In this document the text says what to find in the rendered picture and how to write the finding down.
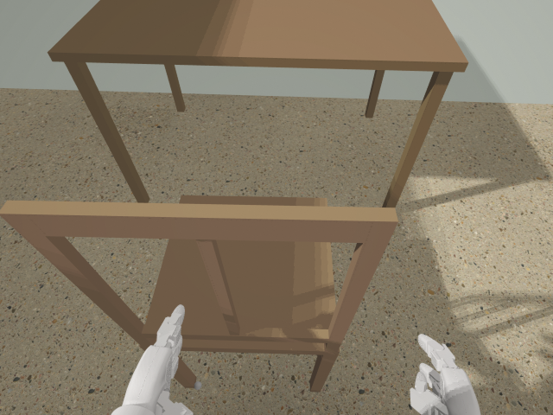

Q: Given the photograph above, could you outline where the robot right hand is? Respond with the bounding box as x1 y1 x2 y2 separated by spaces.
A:
410 334 480 415

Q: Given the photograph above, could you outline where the table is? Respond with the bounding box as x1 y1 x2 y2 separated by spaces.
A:
48 0 469 208

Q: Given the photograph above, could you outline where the chair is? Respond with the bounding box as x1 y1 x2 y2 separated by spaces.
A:
0 195 398 392

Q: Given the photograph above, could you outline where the robot left hand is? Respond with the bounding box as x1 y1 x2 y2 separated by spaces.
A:
122 304 194 415

